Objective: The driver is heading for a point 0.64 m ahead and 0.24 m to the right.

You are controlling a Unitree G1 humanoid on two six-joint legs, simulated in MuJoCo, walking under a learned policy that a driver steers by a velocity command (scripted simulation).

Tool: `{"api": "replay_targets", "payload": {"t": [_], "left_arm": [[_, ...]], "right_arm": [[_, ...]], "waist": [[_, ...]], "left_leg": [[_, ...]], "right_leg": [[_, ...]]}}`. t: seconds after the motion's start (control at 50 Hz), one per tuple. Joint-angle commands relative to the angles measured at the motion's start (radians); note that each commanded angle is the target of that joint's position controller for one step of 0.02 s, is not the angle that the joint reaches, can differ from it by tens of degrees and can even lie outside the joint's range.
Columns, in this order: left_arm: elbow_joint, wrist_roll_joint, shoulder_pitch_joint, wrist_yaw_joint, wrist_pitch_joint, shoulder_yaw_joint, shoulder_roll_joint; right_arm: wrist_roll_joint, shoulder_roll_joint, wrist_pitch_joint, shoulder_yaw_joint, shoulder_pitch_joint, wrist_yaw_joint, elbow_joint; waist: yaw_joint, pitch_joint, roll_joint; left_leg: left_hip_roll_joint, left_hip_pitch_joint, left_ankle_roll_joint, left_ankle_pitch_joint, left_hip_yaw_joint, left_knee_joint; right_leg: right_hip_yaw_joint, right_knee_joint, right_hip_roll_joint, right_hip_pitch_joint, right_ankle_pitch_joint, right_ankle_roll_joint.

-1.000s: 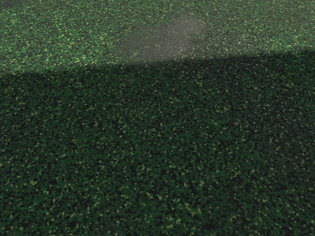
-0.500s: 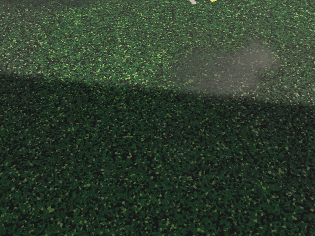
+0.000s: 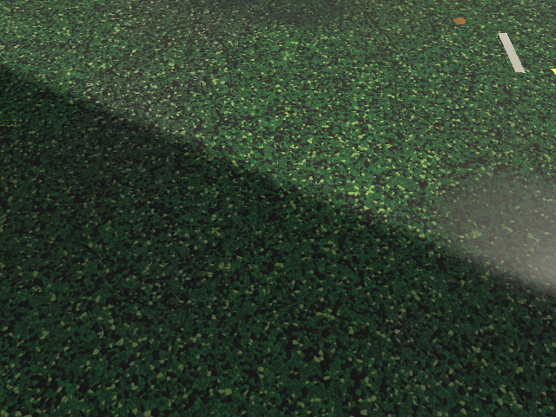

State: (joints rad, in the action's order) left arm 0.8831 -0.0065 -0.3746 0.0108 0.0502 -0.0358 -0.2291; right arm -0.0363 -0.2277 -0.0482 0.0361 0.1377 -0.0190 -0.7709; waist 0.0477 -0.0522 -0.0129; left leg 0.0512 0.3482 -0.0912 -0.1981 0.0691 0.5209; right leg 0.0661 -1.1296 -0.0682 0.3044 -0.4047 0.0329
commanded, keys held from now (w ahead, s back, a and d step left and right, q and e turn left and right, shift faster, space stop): w+e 0.24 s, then e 0.76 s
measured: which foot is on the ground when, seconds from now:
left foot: down 0.00-0.42, up 0.44-0.96, down 0.98-1.00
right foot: up 0.00-0.40, down 0.42-0.98, up 1.00-1.00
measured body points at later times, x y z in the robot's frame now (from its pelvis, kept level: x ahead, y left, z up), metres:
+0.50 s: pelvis +0.24 -0.04 -0.02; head +0.28 -0.05 +0.43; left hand +0.43 +0.18 -0.13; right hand +0.22 -0.30 -0.15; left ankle +0.10 +0.09 -0.63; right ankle +0.32 -0.11 -0.73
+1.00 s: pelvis +0.31 -0.01 +0.00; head +0.34 -0.01 +0.45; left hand +0.54 +0.19 -0.12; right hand +0.30 -0.31 -0.10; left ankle +0.38 +0.08 -0.74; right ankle +0.32 -0.11 -0.73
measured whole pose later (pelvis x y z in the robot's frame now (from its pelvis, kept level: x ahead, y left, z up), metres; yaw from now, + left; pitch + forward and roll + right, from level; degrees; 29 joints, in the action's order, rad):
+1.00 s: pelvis +0.31 -0.01 +0.00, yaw -31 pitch +2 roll +0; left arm 0.75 -0.01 -0.25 0.01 -0.05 -0.09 -0.29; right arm -0.01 -0.26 0.01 0.03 0.18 0.05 -0.73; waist 0.03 -0.02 -0.03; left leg 0.05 0.28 -0.02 -0.27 -0.06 0.50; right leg -0.23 -0.52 0.18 0.36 -0.19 0.04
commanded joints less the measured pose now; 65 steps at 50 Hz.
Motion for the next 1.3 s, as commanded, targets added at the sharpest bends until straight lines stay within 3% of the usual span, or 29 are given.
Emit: {"api": "replay_targets", "payload": {"t": [0.02,0.04,0.1,0.18,0.24,0.32,0.38,0.4,0.42,0.44,0.46,0.48,0.52,0.54,0.6,0.66,0.78,0.9,0.96,0.98,1.0,1.02,1.04,1.06,1.08,1.1,1.14,1.22,1.3], "left_arm": [[-0.054,-0.016,-0.029,0.008,-0.002,-0.021,-0.094],[-0.040,-0.020,-0.049,0.013,-0.017,-0.022,-0.084],[-0.048,-0.020,0.005,0.029,-0.033,-0.028,-0.069],[-0.080,-0.019,0.133,0.030,-0.034,-0.031,-0.067],[-0.106,-0.022,0.218,0.037,-0.028,-0.020,-0.050],[-0.150,-0.033,0.300,0.046,-0.016,-0.003,-0.024],[-0.115,-0.040,0.134,0.036,-0.010,-0.019,-0.066],[-0.088,-0.045,0.030,0.030,-0.001,-0.032,-0.094],[-0.063,-0.057,-0.068,0.019,0.013,-0.048,-0.131],[-0.067,-0.050,-0.073,0.009,0.017,-0.076,-0.251],[-0.085,-0.007,-0.093,0.007,0.006,-0.095,-0.304],[-0.115,0.018,-0.022,-0.001,-0.013,-0.095,-0.267],[-0.127,0.016,0.098,-0.013,-0.036,-0.059,-0.148],[-0.128,0.019,0.112,-0.019,-0.041,-0.053,-0.127],[-0.131,-0.003,0.118,-0.010,-0.035,-0.060,-0.160],[-0.145,-0.008,0.120,-0.008,-0.040,-0.071,-0.188],[-0.164,-0.012,0.093,-0.014,-0.074,-0.082,-0.198],[-0.180,-0.023,0.105,-0.006,-0.087,-0.090,-0.205],[-0.191,-0.007,0.156,-0.004,-0.094,-0.088,-0.198],[-0.200,0.004,0.152,-0.008,-0.091,-0.079,-0.165],[-0.217,0.017,0.099,-0.010,-0.086,-0.062,-0.090],[-0.210,-0.018,0.115,-0.018,-0.083,-0.084,-0.179],[-0.198,-0.031,0.118,-0.016,-0.084,-0.096,-0.215],[-0.179,-0.029,0.095,-0.009,-0.090,-0.097,-0.204],[-0.168,-0.026,0.072,-0.001,-0.101,-0.095,-0.195],[-0.162,-0.023,0.060,0.010,-0.110,-0.093,-0.189],[-0.171,-0.012,0.091,0.021,-0.118,-0.085,-0.181],[-0.203,-0.007,0.175,0.030,-0.128,-0.070,-0.159],[-0.227,-0.003,0.210,0.038,-0.134,-0.056,-0.139]], "right_arm": [[0.017,-0.103,-0.019,0.031,0.128,0.014,-0.010],[0.016,-0.090,-0.029,0.027,0.130,0.014,-0.014],[0.021,-0.115,-0.052,0.034,0.171,0.016,-0.047],[0.019,-0.104,-0.060,0.028,0.220,0.019,-0.075],[0.020,-0.102,-0.065,0.023,0.234,0.024,-0.090],[0.024,-0.113,-0.053,0.019,0.284,0.047,-0.128],[0.021,-0.164,-0.039,0.033,0.249,0.066,-0.127],[0.022,-0.173,-0.032,0.036,0.232,0.068,-0.119],[0.036,-0.181,-0.030,0.038,0.198,0.064,-0.102],[0.029,-0.079,-0.033,0.017,0.264,0.056,-0.059],[0.051,-0.084,-0.020,0.017,0.327,0.053,-0.038],[0.027,-0.114,-0.014,0.017,0.278,0.051,-0.042],[0.014,-0.113,-0.011,0.018,0.166,0.048,-0.015],[0.001,-0.112,0.008,0.019,0.160,0.046,-0.005],[0.000,-0.082,0.057,0.014,0.205,0.046,-0.007],[0.002,-0.088,0.071,0.017,0.164,0.049,0.014],[0.009,-0.108,0.084,0.021,0.027,0.055,0.068],[0.033,-0.114,0.060,0.015,0.036,0.064,0.089],[0.038,-0.115,0.042,0.014,0.145,0.075,0.071],[0.027,-0.164,0.035,0.025,0.162,0.084,0.069],[0.009,-0.268,0.039,0.044,0.112,0.088,0.100],[-0.001,-0.280,0.047,0.050,0.054,0.079,0.115],[0.006,-0.211,0.048,0.034,0.052,0.073,0.122],[0.015,-0.165,0.046,0.021,0.014,0.068,0.127],[0.014,-0.152,0.047,0.017,-0.013,0.065,0.137],[0.014,-0.150,0.048,0.016,-0.014,0.068,0.143],[0.010,-0.152,0.050,0.019,0.030,0.065,0.143],[0.012,-0.180,0.048,0.036,0.129,0.066,0.116],[0.008,-0.197,0.047,0.047,0.125,0.054,0.112]], "waist": [[-0.033,0.085,0.065],[-0.024,0.082,0.074],[-0.022,0.027,0.074],[-0.048,-0.029,0.064],[-0.065,-0.045,0.070],[-0.088,-0.052,0.072],[-0.020,0.052,0.123],[0.022,0.112,0.115],[0.087,0.167,0.062],[0.021,0.266,-0.145],[0.012,0.462,-0.197],[0.018,0.417,-0.023],[-0.030,0.154,0.051],[-0.051,0.115,0.040],[-0.082,0.134,0.006],[-0.071,0.154,-0.035],[-0.011,0.112,-0.093],[-0.010,0.111,-0.121],[-0.076,0.108,-0.112],[-0.075,0.102,-0.038],[-0.027,0.112,0.199],[-0.032,0.054,0.209],[-0.020,0.057,0.112],[0.006,0.049,0.083],[0.020,0.055,0.109],[0.014,0.062,0.153],[-0.017,0.070,0.155],[-0.076,0.077,0.167],[-0.082,0.083,0.180]], "left_leg": [[-0.280,-0.282,-0.120,0.319,-0.268,-0.287],[-0.271,-0.241,-0.113,0.319,-0.236,-0.314],[-0.261,-0.215,-0.101,0.281,-0.158,-0.388],[-0.252,-0.262,-0.077,0.296,-0.068,-0.418],[-0.243,-0.293,-0.056,0.370,0.007,-0.413],[-0.245,-0.368,-0.021,0.762,0.100,-0.282],[-0.254,-0.414,0.008,1.064,0.121,-0.012],[-0.250,-0.388,0.011,0.993,0.118,0.157],[-0.200,-0.292,0.035,0.738,0.138,0.407],[-0.079,-0.002,0.068,-0.179,0.135,0.740],[0.049,0.209,0.096,-0.440,-0.042,1.014],[-0.035,0.253,0.097,-0.319,-0.127,1.007],[-0.091,0.268,0.108,-0.231,-0.115,0.861],[-0.107,0.227,0.118,-0.222,-0.120,0.786],[-0.089,0.128,0.135,-0.196,-0.099,0.675],[-0.087,0.150,0.142,-0.153,-0.103,0.581],[-0.076,0.212,0.150,-0.134,-0.139,0.411],[-0.008,0.076,0.110,-0.218,-0.142,0.208],[0.012,-0.134,0.078,-0.119,-0.132,-0.102],[-0.087,-0.229,0.055,-0.106,-0.217,-0.243],[-0.363,-0.307,-0.035,-0.119,-0.500,-0.326],[-0.459,-0.179,-0.134,0.103,-0.574,-0.309],[-0.423,-0.149,-0.148,0.232,-0.488,-0.271],[-0.352,-0.131,-0.120,0.297,-0.374,-0.246],[-0.294,-0.150,-0.090,0.341,-0.286,-0.228],[-0.269,-0.178,-0.084,0.400,-0.233,-0.213],[-0.257,-0.235,-0.090,0.464,-0.181,-0.193],[-0.299,-0.365,-0.113,0.498,-0.171,-0.170],[-0.329,-0.334,-0.119,0.462,-0.130,-0.161]], "right_leg": [[-0.081,-0.012,-0.051,0.252,0.077,0.007],[-0.083,-0.003,-0.041,0.216,0.090,0.003],[-0.101,0.031,-0.030,0.281,0.185,-0.003],[-0.117,0.151,-0.017,0.399,0.328,-0.010],[-0.066,0.295,-0.005,0.384,0.421,-0.004],[0.057,0.486,0.046,0.291,0.414,0.027],[0.092,0.524,0.138,0.115,0.292,0.082],[0.066,0.584,0.155,0.000,0.314,0.107],[0.008,0.708,0.120,-0.156,0.508,0.143],[-0.271,0.548,-0.164,-0.434,1.168,0.233],[-0.634,0.602,-0.345,-0.635,1.430,0.438],[-0.538,0.659,-0.309,-0.541,1.257,0.421],[-0.414,0.760,-0.199,-0.257,0.965,0.328],[-0.369,0.790,-0.153,-0.165,0.908,0.297],[-0.311,0.806,-0.090,-0.050,0.872,0.255],[-0.329,0.820,-0.062,-0.037,0.683,0.226],[-0.479,0.869,-0.048,-0.069,0.160,0.194],[-0.579,0.810,-0.045,-0.089,0.306,0.180],[-0.595,0.757,0.004,-0.022,0.318,0.112],[-0.544,0.689,0.067,0.062,0.163,0.054],[-0.334,0.461,0.216,0.207,-0.082,-0.015],[-0.186,0.250,0.250,0.276,-0.175,-0.033],[-0.198,0.118,0.191,0.230,-0.137,-0.041],[-0.191,0.049,0.183,0.212,-0.082,-0.046],[-0.177,-0.013,0.181,0.214,-0.038,-0.053],[-0.159,-0.066,0.178,0.234,-0.020,-0.065],[-0.132,-0.078,0.165,0.264,-0.006,-0.088],[-0.113,0.046,0.135,0.302,-0.019,-0.110],[-0.071,0.203,0.099,0.202,-0.049,-0.093]]}}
